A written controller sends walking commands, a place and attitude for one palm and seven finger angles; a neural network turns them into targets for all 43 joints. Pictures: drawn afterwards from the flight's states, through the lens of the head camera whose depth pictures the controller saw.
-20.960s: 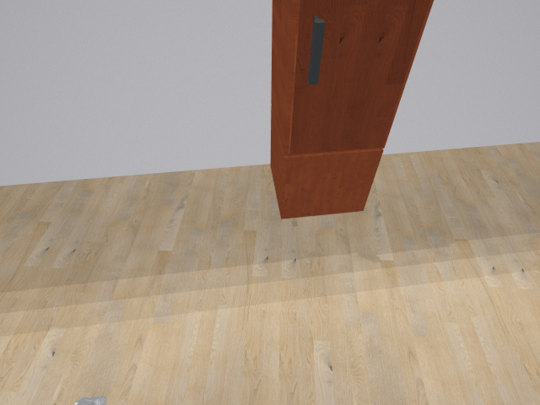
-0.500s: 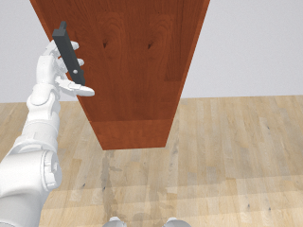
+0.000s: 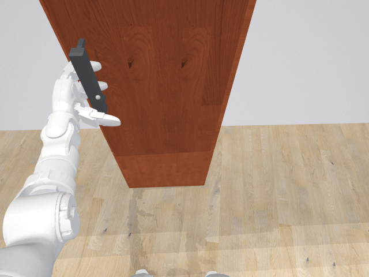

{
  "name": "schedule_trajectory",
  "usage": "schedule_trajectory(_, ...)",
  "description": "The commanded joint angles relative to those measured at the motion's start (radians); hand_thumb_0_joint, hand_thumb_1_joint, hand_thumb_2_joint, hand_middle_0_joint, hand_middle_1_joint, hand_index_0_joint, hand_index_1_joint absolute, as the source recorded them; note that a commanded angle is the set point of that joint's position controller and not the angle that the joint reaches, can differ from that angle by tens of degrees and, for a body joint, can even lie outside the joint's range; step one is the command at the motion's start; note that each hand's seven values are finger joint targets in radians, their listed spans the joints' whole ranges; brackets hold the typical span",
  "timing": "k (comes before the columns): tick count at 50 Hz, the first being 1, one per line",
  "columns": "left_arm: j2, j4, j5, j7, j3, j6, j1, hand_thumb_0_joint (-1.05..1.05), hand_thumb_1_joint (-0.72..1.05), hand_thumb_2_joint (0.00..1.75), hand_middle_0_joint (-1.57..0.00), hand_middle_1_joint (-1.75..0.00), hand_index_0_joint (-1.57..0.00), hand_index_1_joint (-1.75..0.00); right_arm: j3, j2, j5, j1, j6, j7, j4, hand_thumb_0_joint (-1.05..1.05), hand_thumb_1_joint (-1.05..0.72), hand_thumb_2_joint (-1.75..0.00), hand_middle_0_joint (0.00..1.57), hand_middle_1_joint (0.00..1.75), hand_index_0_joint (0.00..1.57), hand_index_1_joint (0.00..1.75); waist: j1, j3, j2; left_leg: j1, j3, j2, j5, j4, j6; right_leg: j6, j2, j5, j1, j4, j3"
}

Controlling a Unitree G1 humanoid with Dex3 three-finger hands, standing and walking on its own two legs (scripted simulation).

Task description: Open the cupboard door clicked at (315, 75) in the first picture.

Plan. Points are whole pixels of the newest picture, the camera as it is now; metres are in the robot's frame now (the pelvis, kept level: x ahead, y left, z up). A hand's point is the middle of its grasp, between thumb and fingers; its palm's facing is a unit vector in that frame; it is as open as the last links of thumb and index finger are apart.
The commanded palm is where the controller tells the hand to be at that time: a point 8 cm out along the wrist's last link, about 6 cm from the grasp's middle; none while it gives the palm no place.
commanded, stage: close the thumb around the handle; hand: left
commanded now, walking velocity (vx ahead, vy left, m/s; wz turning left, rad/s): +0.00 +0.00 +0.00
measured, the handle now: (92, 79) +0.54 +0.18 +0.10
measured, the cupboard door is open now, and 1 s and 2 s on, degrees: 2 3 43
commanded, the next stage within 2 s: pull the door open along its arc in 0.78 s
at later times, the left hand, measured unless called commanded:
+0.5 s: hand (97, 96) +0.48 +0.16 +0.11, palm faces +0.00 -1.00 -0.01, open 9.2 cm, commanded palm +0.45 +0.22 +0.10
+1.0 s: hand (97, 96) +0.48 +0.16 +0.11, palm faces +0.01 -1.00 -0.01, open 6.2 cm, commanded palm +0.44 +0.21 +0.10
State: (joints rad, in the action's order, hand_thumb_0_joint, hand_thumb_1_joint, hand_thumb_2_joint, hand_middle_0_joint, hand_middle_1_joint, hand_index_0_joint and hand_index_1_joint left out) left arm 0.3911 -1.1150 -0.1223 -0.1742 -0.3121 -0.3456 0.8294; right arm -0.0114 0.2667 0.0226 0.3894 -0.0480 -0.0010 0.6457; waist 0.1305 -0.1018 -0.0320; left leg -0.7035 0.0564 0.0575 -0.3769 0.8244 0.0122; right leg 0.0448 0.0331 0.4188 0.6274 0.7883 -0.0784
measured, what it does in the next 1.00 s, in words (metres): stands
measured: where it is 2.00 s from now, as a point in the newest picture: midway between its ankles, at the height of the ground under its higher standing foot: outside the picture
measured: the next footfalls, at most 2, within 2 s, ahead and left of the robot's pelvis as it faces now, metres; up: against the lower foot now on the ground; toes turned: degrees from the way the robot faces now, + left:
none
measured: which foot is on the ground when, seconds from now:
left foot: down 0.00-1.00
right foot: down 0.00-1.00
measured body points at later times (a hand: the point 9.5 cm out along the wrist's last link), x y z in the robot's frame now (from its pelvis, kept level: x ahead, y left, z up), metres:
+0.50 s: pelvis -0.01 +0.01 +0.00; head +0.07 +0.01 +0.44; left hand +0.47 +0.22 +0.11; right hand +0.01 -0.26 -0.12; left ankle +0.01 +0.11 -0.70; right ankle -0.03 -0.09 -0.70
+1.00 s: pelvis -0.01 +0.01 +0.00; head +0.07 +0.02 +0.44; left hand +0.47 +0.22 +0.11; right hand +0.00 -0.25 -0.12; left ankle +0.01 +0.11 -0.70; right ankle -0.03 -0.09 -0.70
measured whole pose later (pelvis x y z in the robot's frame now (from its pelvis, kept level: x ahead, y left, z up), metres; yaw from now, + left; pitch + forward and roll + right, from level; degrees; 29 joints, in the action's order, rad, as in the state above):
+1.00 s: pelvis -0.01 +0.01 +0.00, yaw -1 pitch +15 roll -2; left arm 0.39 -1.13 -0.11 -0.15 -0.31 -0.35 0.86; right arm -0.01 0.26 0.02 0.41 -0.04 0.00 0.65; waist 0.14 -0.11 -0.03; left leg -0.73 0.07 0.05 -0.37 0.84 0.03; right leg 0.03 0.03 0.41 0.65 0.80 -0.07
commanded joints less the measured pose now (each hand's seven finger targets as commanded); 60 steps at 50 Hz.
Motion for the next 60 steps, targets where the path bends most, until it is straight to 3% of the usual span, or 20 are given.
schedule_trajectory(1,0.221,0.235,-0.015,-0.007,-0.023,-0.088,0.481,0.0,-0.5,0.3,-0.3,-1.2,-0.3,-1.2,0.054,0.159,-0.002,0.111,0.025,-0.015,-0.062,0.0,-0.9,-0.9,0.2,0.3,0.2,0.3,0.01,-0.394,-0.027,0.314,-0.062,-0.055,0.36,-0.042,0.033,-0.035,0.016,-0.481,-0.115,-0.087,0.073)
schedule_trajectory(3,0.186,0.24,-0.011,-0.007,0.011,-0.092,0.505,0.0,-0.5,0.3,-0.3,-1.2,-0.3,-1.2,0.051,0.153,-0.003,0.104,0.027,-0.015,-0.063,0.0,-0.9,-0.9,0.2,0.3,0.2,0.3,0.02,-0.39,-0.057,0.328,-0.063,-0.055,0.363,-0.043,0.033,-0.034,0.016,-0.476,-0.096,-0.083,0.069)
schedule_trajectory(4,0.213,0.232,-0.013,-0.003,-0.021,-0.093,0.491,0.0,-0.5,0.3,-0.3,-1.2,-0.3,-1.2,0.054,0.158,-0.004,0.111,0.027,-0.016,-0.058,0.0,-0.9,-0.9,0.2,0.3,0.2,0.3,0.01,-0.402,-0.034,0.331,-0.067,-0.053,0.367,-0.04,0.032,-0.034,0.017,-0.474,-0.099,-0.083,0.068)
schedule_trajectory(14,0.23,0.227,-0.01,0.0,-0.028,-0.096,0.506,0.0,0.06,0.54,-0.34,-1.26,-0.34,-1.26,0.052,0.161,-0.004,0.106,0.029,-0.02,-0.058,0.0,-0.9,-0.9,0.2,0.3,0.2,0.3,0.01,-0.398,-0.044,0.323,-0.069,-0.053,0.349,-0.043,0.03,-0.033,0.017,-0.448,-0.092,-0.083,0.069)
schedule_trajectory(16,0.2,0.229,-0.006,-0.002,-0.003,-0.098,0.497,0.0,0.17,0.59,-0.35,-1.27,-0.35,-1.27,0.053,0.156,-0.003,0.105,0.03,-0.019,-0.058,0.0,-0.9,-0.9,0.2,0.3,0.2,0.3,0.012,-0.401,-0.061,0.34,-0.071,-0.051,0.363,-0.045,0.028,-0.031,0.018,-0.443,-0.078,-0.082,0.064)
schedule_trajectory(20,0.219,0.186,-0.007,0.004,-0.013,-0.087,0.536,0.0,0.4,0.68,-0.36,-1.3,-0.36,-1.3,0.052,0.165,-0.004,0.112,0.031,-0.022,-0.049,0.0,-0.9,-0.9,0.2,0.3,0.2,0.3,0.033,-0.354,-0.007,0.295,-0.073,-0.05,0.301,-0.049,0.032,-0.037,0.018,-0.397,-0.062,-0.094,0.068)
schedule_trajectory(23,0.224,0.216,-0.004,0.007,-0.026,-0.096,0.528,0.0,0.56,0.76,-0.38,-1.31,-0.38,-1.31,0.054,0.163,-0.009,0.121,0.036,-0.021,-0.048,0.0,-0.9,-0.9,0.2,0.3,0.2,0.3,0.016,-0.427,-0.06,0.352,-0.081,-0.047,0.352,-0.043,0.027,-0.03,0.019,-0.41,-0.059,-0.079,0.06)
schedule_trajectory(27,0.223,0.168,-0.011,0.0,-0.031,-0.082,0.496,0.0,0.79,0.85,-0.39,-1.34,-0.39,-1.34,0.051,0.166,-0.009,0.125,0.034,-0.021,-0.052,0.0,-0.9,-0.9,0.2,0.3,0.2,0.3,0.022,-0.37,-0.003,0.297,-0.072,-0.05,0.329,-0.047,0.033,-0.033,0.021,-0.414,-0.076,-0.088,0.06)
schedule_trajectory(29,0.225,0.186,-0.006,-0.004,-0.026,-0.08,0.497,0.0,0.9,0.9,-0.4,-1.35,-0.4,-1.35,0.051,0.165,-0.006,0.117,0.032,-0.021,-0.06,0.0,-0.9,-0.9,0.2,0.3,0.2,0.3,0.014,-0.381,-0.047,0.31,-0.071,-0.05,0.323,-0.051,0.028,-0.032,0.019,-0.402,-0.066,-0.086,0.062)
schedule_trajectory(30,0.238,0.194,-0.005,-0.002,-0.04,-0.082,0.486,0.0,0.9,0.9,-0.4,-1.35,-0.4,-1.35,0.052,0.165,-0.007,0.121,0.031,-0.02,-0.061,0.0,-0.9,-0.9,0.2,0.3,0.2,0.3,0.003,-0.392,-0.043,0.315,-0.074,-0.048,0.33,-0.052,0.026,-0.029,0.02,-0.398,-0.07,-0.084,0.058)
schedule_trajectory(32,0.214,0.191,-0.009,0.001,-0.028,-0.084,0.483,0.0,0.9,0.9,-0.4,-1.35,-0.4,-1.35,0.052,0.163,-0.009,0.123,0.031,-0.019,-0.063,0.0,-0.9,-0.9,0.2,0.3,0.2,0.3,0.012,-0.379,-0.03,0.323,-0.077,-0.047,0.339,-0.05,0.028,-0.028,0.023,-0.396,-0.057,-0.084,0.054)
schedule_trajectory(38,0.234,0.185,0.008,0.016,-0.032,-0.083,0.513,0.0,0.9,0.9,-0.4,-1.35,-0.4,-1.35,0.053,0.167,-0.01,0.129,0.028,-0.02,-0.058,0.0,-0.9,-0.9,0.2,0.3,0.2,0.3,0.018,-0.375,-0.031,0.307,-0.079,-0.045,0.32,-0.051,0.027,-0.031,0.02,-0.378,-0.047,-0.081,0.057)
schedule_trajectory(40,0.19,0.183,0.007,0.017,-0.004,-0.081,0.51,0.0,0.9,0.9,-0.4,-1.35,-0.4,-1.35,0.054,0.162,-0.011,0.127,0.031,-0.016,-0.06,0.0,-0.9,-0.9,0.2,0.3,0.2,0.3,0.02,-0.373,-0.043,0.326,-0.081,-0.044,0.324,-0.049,0.025,-0.03,0.022,-0.369,-0.026,-0.083,0.053)
schedule_trajectory(44,0.238,0.186,0.008,0.02,-0.038,-0.083,0.513,0.0,0.9,0.9,-0.4,-1.35,-0.4,-1.35,0.053,0.168,-0.013,0.131,0.029,-0.017,-0.058,0.0,-0.9,-0.9,0.2,0.3,0.2,0.3,0.016,-0.391,-0.029,0.311,-0.079,-0.045,0.331,-0.046,0.026,-0.031,0.022,-0.387,-0.052,-0.078,0.057)
schedule_trajectory(45,0.201,0.191,0.004,0.018,-0.011,-0.081,0.529,0.0,0.9,0.9,-0.4,-1.35,-0.4,-1.35,0.053,0.162,-0.011,0.126,0.03,-0.016,-0.059,0.0,-0.9,-0.9,0.2,0.3,0.2,0.3,0.026,-0.388,-0.029,0.311,-0.074,-0.047,0.321,-0.044,0.028,-0.034,0.022,-0.389,-0.051,-0.084,0.061)
schedule_trajectory(48,0.204,0.211,0.001,0.016,-0.024,-0.088,0.452,0.0,0.9,0.9,-0.4,-1.35,-0.4,-1.35,0.056,0.162,-0.01,0.122,0.031,-0.014,-0.069,0.0,-0.9,-0.9,0.2,0.3,0.2,0.3,-0.005,-0.42,-0.063,0.342,-0.076,-0.046,0.366,-0.044,0.023,-0.026,0.022,-0.41,-0.061,-0.072,0.054)
schedule_trajectory(55,0.135,0.336,-0.037,0.0,0.001,-0.06,0.206,0.0,0.9,0.9,-0.4,-1.35,-0.4,-1.35,0.058,0.151,0.003,0.071,0.023,-0.004,-0.128,0.0,-0.9,-0.9,0.2,0.3,0.2,0.3,-0.053,-0.384,0.009,0.315,-0.052,-0.049,0.368,-0.073,0.027,-0.026,0.024,-0.458,-0.151,-0.088,0.048)
schedule_trajectory(57,0.126,0.42,-0.047,0.002,-0.002,-0.05,0.1,0.0,0.9,0.9,-0.4,-1.35,-0.4,-1.35,0.062,0.149,0.007,0.055,0.025,-0.003,-0.149,0.0,-0.9,-0.9,0.2,0.3,0.2,0.3,-0.074,-0.408,0.006,0.336,-0.044,-0.052,0.403,-0.079,0.03,-0.023,0.023,-0.498,-0.195,-0.088,0.049)
schedule_trajectory(58,0.102,0.46,-0.055,0.004,0.011,-0.039,0.039,0.0,0.9,0.9,-0.4,-1.35,-0.4,-1.35,0.059,0.142,0.011,0.037,0.027,0.0,-0.16,0.0,-0.9,-0.9,0.2,0.3,0.2,0.3,-0.087,-0.393,-0.01,0.334,-0.038,-0.053,0.407,-0.087,0.029,-0.024,0.02,-0.511,-0.205,-0.091,0.048)
schedule_trajectory(60,0.053,0.545,-0.074,0.007,0.041,-0.017,-0.044,0.0,0.9,0.9,-0.4,-1.35,-0.4,-1.35,0.06,0.136,0.017,0.012,0.032,0.002,-0.175,0.0,-0.9,-0.9,0.2,0.3,0.2,0.3,-0.089,-0.355,0.035,0.335,-0.032,-0.051,0.405,-0.099,0.031,-0.029,0.02,-0.527,-0.218,-0.106,0.046)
